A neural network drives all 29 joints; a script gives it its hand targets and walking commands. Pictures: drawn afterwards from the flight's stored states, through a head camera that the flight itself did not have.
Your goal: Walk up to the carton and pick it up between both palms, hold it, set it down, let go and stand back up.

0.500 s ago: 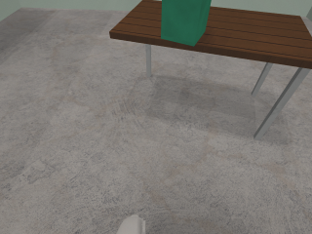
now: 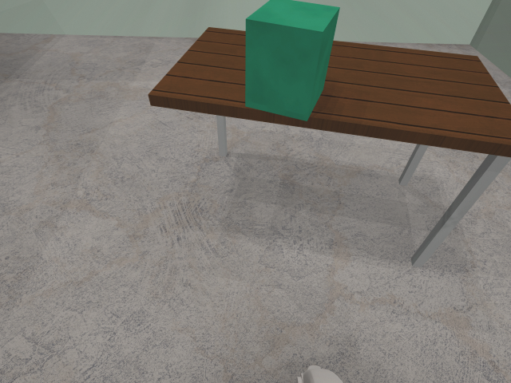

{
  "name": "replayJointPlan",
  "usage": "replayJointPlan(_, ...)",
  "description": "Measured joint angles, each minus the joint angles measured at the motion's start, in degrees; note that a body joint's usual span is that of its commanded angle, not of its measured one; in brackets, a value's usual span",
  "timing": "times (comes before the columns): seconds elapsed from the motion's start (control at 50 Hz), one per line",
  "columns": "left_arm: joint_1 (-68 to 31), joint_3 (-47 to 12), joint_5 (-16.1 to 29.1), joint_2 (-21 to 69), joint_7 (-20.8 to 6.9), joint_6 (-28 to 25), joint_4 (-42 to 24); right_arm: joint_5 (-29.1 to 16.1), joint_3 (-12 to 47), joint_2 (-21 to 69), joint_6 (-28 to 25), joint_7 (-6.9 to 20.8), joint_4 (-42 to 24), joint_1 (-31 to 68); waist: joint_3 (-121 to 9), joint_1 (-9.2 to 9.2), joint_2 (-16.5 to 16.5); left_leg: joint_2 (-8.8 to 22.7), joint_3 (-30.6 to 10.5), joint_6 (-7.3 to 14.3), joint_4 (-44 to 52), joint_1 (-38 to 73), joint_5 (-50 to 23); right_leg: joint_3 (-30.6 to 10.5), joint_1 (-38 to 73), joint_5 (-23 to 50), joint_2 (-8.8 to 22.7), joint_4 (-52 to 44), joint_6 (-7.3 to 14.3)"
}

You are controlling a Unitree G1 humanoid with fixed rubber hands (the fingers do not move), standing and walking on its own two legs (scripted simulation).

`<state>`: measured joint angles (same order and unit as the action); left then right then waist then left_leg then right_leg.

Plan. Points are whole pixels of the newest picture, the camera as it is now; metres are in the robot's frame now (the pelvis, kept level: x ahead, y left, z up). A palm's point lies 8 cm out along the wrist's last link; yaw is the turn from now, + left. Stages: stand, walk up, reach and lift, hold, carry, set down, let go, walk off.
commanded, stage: walk up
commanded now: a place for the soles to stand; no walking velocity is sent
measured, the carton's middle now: (290, 59) +0.98 -0.10 +0.08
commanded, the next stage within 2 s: none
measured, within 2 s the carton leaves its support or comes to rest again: neither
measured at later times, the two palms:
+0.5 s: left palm (137, 381) +0.20 +0.23 -0.16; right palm (396, 339) +0.25 -0.25 -0.12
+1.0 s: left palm (201, 229) +0.51 +0.14 -0.13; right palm (403, 346) +0.24 -0.27 -0.15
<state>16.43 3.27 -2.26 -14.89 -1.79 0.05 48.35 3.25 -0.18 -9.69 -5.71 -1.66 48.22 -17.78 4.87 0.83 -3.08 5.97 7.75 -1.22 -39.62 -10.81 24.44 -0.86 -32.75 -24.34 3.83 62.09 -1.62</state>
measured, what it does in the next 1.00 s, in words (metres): walks ahead: right foot, then left foot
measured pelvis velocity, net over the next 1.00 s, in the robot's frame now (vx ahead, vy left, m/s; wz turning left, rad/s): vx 0.36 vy -0.07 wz -0.19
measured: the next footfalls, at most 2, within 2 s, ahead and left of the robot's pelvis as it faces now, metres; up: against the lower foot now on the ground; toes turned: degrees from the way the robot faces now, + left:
right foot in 0.12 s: +0.24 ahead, -0.17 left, +0.00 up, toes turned -7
left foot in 0.50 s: +0.32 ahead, +0.11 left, +0.00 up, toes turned +1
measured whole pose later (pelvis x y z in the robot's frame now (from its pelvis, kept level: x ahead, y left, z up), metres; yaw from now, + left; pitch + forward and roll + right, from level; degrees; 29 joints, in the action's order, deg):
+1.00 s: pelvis +0.36 -0.07 -0.02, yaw -11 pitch -3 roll +2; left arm 11.9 1.7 -3.1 -11.2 -3.1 -0.8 47.3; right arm 3.1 -0.2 -10.1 -3.6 -0.7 52.8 -29.3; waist 5.3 3.7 -0.5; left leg 7.5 9.4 -3.5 -42.0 -6.0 31.5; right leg 4.3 -28.7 -8.7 3.9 40.5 1.0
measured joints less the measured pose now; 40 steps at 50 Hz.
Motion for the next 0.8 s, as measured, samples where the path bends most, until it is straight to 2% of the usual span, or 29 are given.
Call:
replayJointPlan(0.1,-3.81,0.43,-0.04,0.03,-1.38,-1.83,-3.35,-0.06,-0.89,-4.19,1.33,1.07,2.43,-4.18,-0.57,0.42,2.43,3.07,1.98,-2.28,-1.92,4.74,5.53,2.85,3.01,12.01,0.45,-18.76,1.70)
replayJointPlan(0.12,-3.88,0.44,-0.09,-0.04,-1.48,-2.60,-4.16,-0.06,-0.98,-4.88,1.71,1.25,2.53,-4.98,-0.63,0.32,2.96,4.03,1.95,-2.00,-4.76,4.68,7.62,3.27,4.77,13.95,-0.33,-21.85,2.14)
replayJointPlan(0.14,-4.33,0.60,-0.15,0.34,-1.32,-3.28,-4.57,-0.09,-1.14,-5.70,2.28,1.46,2.69,-5.11,-0.07,-0.02,4.34,5.56,0.87,-0.81,-9.92,3.44,9.49,3.67,4.40,14.94,-1.72,-19.96,2.22)
replayJointPlan(0.16,-4.69,0.60,-0.05,0.74,-0.99,-3.54,-5.14,-0.25,-1.33,-6.31,3.11,1.69,2.61,-4.82,0.86,-0.04,5.38,5.81,-1.55,0.49,-16.89,1.13,8.91,4.11,3.58,13.29,-2.57,-16.30,2.35)
replayJointPlan(0.2,-4.51,0.12,1.25,1.83,-0.05,-2.71,-6.10,-0.31,-1.61,-7.15,4.98,2.13,1.76,-3.86,2.26,0.26,6.24,2.76,-6.14,1.13,-29.50,-4.01,9.24,4.28,3.34,9.12,-2.94,-11.59,2.52)
replayJointPlan(0.22,-4.19,-0.17,1.70,2.71,0.52,-2.10,-6.13,-0.21,-1.76,-7.58,5.59,2.39,1.16,-3.27,2.65,0.42,6.83,1.36,-7.09,1.16,-33.97,-6.66,8.88,4.38,3.85,7.86,-3.04,-10.96,2.61)
replayJointPlan(0.28,-2.51,-1.28,1.67,5.16,1.88,-1.13,-5.39,0.16,-1.82,-7.96,5.82,2.71,-1.09,-1.61,3.25,0.68,8.15,-0.90,-6.06,1.11,-38.28,-13.90,10.41,4.95,6.27,6.76,-2.76,-11.85,2.53)
replayJointPlan(0.36,0.81,-2.11,0.95,6.43,2.59,-1.65,-3.13,0.14,-1.09,-6.23,5.95,3.15,-4.08,-0.22,2.24,-0.09,7.84,-1.79,-4.63,0.47,-33.32,-20.68,10.70,5.92,9.47,5.13,-1.65,-14.12,2.38)
replayJointPlan(0.46,5.15,-1.13,0.15,5.22,2.80,-1.07,0.10,-0.44,-0.07,-3.20,4.95,4.28,-5.99,0.33,-0.48,-2.28,4.63,-0.82,-5.52,1.11,-17.45,-19.47,1.92,6.16,12.12,1.40,0.58,-14.05,1.60)
replayJointPlan(0.5,6.59,-0.84,-0.42,4.38,2.26,0.07,1.56,-0.93,-0.21,-2.24,3.36,4.07,-6.60,-0.67,-1.83,-1.83,3.17,-1.32,-5.15,1.60,-10.21,-15.76,-3.90,5.39,12.14,-5.49,1.74,-10.17,1.83)
replayJointPlan(0.52,6.90,-0.74,-0.46,3.81,1.84,0.84,2.28,-0.96,-0.24,-1.61,2.57,3.55,-6.74,-1.17,-2.28,-1.34,1.97,-1.99,-4.26,1.90,-11.42,-15.76,-5.60,3.48,11.28,-9.99,1.81,-6.49,2.34)
replayJointPlan(0.54,6.96,-0.74,-0.24,3.31,1.35,1.69,2.88,-1.12,-0.01,-1.10,2.10,2.81,-6.80,-1.76,-2.74,-0.77,1.32,-2.20,-3.69,2.18,-13.42,-16.06,-4.43,1.06,9.66,-11.83,0.54,-1.41,2.49)
replayJointPlan(0.58,6.28,-0.53,0.10,2.17,0.33,2.97,3.35,-2.14,0.62,-0.02,2.46,1.09,-5.59,-2.96,-3.15,0.06,0.29,-2.43,-3.11,2.54,-14.67,-15.08,-1.58,-1.49,6.27,-10.25,-2.04,8.93,2.10)
replayJointPlan(0.64,3.98,0.19,-0.15,0.57,-0.22,2.79,2.69,-2.57,0.96,1.32,3.23,-0.09,-2.36,-4.96,-3.05,-0.20,-0.67,-1.95,-2.47,2.48,-11.78,-11.91,-1.02,-0.34,1.26,-3.93,-3.19,16.37,0.85)
replayJointPlan(0.72,1.80,0.77,-0.43,-0.88,-0.41,1.32,1.50,-1.36,0.80,2.21,2.21,-0.22,1.18,-7.50,-3.01,0.44,-1.82,-1.86,-1.22,2.01,-5.53,-7.10,-1.59,0.98,-3.14,2.79,-1.45,12.32,-0.77)
replayJointPlan(0.8,-0.28,0.57,-0.19,-0.90,-0.67,1.21,1.14,-0.40,0.40,2.10,1.48,-0.44,3.11,-9.79,-2.66,1.55,-1.72,-1.88,-0.36,1.21,-1.13,-3.23,-1.41,0.18,-5.86,7.14,0.01,6.47,-1.22)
